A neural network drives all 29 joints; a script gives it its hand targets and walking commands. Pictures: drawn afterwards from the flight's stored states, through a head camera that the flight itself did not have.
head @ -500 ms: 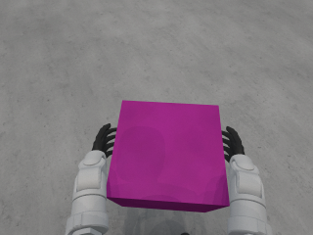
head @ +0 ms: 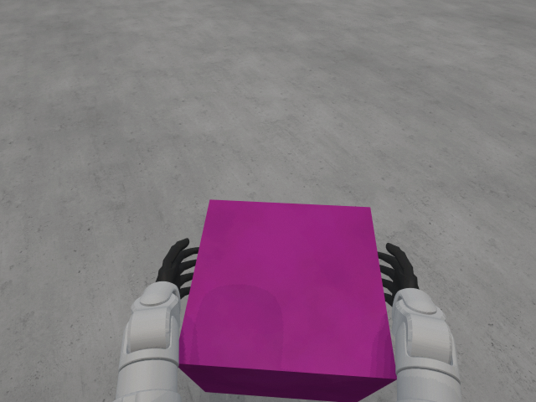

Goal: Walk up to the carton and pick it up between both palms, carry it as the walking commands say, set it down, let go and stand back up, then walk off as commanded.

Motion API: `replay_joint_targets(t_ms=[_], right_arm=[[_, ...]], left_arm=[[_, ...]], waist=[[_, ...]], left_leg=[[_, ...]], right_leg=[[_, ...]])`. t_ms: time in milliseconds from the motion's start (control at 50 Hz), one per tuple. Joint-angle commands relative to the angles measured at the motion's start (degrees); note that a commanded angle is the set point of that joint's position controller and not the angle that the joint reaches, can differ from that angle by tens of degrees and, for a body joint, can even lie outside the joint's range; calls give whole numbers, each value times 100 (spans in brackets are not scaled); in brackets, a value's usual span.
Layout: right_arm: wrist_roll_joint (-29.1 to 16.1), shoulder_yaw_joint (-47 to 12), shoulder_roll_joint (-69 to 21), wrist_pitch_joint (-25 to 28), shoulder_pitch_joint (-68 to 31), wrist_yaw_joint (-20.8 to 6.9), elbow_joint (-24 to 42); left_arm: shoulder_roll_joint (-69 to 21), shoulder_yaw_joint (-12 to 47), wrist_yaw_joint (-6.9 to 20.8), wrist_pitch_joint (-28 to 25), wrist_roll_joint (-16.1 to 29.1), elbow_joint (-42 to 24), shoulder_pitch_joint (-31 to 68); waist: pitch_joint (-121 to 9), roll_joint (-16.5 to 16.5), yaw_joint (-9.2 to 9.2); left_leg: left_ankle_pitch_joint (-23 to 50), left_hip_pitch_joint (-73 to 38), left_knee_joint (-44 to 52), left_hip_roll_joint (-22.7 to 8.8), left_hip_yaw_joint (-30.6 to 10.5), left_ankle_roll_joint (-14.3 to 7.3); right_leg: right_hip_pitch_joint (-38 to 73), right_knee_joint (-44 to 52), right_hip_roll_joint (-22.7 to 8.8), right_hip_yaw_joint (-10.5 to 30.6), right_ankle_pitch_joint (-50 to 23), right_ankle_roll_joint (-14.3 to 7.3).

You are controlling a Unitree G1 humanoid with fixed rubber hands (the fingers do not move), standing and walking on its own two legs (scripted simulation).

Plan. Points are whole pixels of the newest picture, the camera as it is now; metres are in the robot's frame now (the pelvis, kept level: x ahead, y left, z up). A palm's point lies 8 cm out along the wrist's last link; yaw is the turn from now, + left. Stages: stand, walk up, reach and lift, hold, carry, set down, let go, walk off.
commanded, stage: reach and lift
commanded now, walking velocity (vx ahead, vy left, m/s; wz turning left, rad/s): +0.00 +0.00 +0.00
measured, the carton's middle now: (284, 303) +0.31 -0.01 -0.04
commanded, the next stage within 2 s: hold in 1.04 s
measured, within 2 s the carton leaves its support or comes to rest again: neither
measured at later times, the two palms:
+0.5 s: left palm (165, 291) +0.29 +0.17 +0.04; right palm (404, 295) +0.29 -0.18 +0.04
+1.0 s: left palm (164, 295) +0.28 +0.17 +0.04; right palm (405, 297) +0.28 -0.18 +0.04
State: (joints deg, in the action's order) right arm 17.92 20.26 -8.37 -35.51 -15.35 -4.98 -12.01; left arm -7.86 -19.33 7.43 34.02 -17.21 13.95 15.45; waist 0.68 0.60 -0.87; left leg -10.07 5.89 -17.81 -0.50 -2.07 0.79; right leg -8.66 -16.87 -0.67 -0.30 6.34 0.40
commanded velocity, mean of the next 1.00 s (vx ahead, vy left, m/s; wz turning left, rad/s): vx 0.00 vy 0.00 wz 0.00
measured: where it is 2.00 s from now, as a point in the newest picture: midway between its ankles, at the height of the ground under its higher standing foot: outside the picture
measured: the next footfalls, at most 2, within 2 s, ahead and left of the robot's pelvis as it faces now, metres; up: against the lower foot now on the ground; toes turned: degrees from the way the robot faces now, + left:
none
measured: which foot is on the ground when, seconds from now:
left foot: down 0.00-1.00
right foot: down 0.00-1.00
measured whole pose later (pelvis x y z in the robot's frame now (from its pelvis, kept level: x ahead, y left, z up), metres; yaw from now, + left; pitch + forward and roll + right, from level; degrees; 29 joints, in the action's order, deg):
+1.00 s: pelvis +0.01 +0.00 +0.00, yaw +0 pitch -5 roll +0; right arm 14.9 14.5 -7.0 -41.6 -10.0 -4.2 -4.2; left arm -7.2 -14.0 5.5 40.6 -14.7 3.4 8.0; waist 2.7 0.7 -0.7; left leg -10.0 -0.5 -14.8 -0.8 -2.0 0.8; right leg -2.3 -14.0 -0.3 -0.1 6.2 0.5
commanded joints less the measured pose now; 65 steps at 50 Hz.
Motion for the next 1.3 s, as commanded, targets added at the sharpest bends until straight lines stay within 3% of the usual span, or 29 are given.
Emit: replay_joint_targets(t_ms=[0,180,380,900,1280], right_arm=[[-1315,-3477,-4498,-111,-2494,-1236,-1],[-1448,-3631,-4098,-502,-2209,-1142,470],[-1505,-3664,-3971,-485,-2244,-1144,642],[-1595,-3927,-4033,-516,-1787,-973,917],[-1619,-3923,-3968,-541,-1765,-960,928]], left_arm=[[-4449,3318,1111,89,1204,-71,2545],[-4233,3519,898,530,1319,-696,2204],[-4230,3623,774,538,1315,-915,2167],[-3904,3811,768,539,1438,-1230,1764],[-3854,3808,734,569,1473,-1201,1748]], waist=[[-1292,-81,3],[-858,-35,-28],[-1008,20,-19],[-1050,-60,8],[-887,-19,50]], left_leg=[[617,133,440,647,-66,-116],[737,-137,618,587,-99,-82],[842,-159,527,597,-135,-44],[1020,-225,527,621,-75,-85],[748,-198,563,593,-42,-95]], right_leg=[[1397,123,600,213,-703,-50],[1500,316,617,206,-718,-74],[1491,202,658,186,-774,-66],[1565,242,650,191,-1057,45],[1437,267,661,160,-698,24]])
